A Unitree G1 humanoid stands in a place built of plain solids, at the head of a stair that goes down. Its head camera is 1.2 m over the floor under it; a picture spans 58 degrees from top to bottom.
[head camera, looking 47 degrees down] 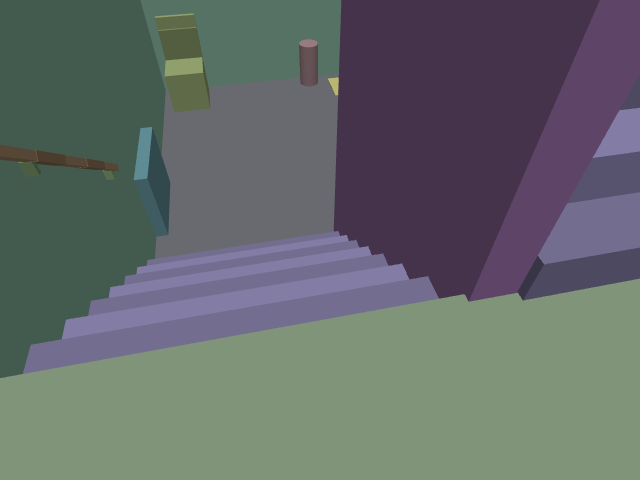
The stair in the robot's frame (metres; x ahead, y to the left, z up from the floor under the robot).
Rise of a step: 0.19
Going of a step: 0.23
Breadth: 1.51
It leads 12 degrees to the left of straight ahead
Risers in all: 8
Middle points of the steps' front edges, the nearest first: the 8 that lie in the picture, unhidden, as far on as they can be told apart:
0.71 0.25 0.00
0.94 0.30 -0.19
1.17 0.35 -0.38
1.40 0.39 -0.57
1.62 0.44 -0.76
1.85 0.49 -0.95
2.08 0.54 -1.14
2.31 0.59 -1.33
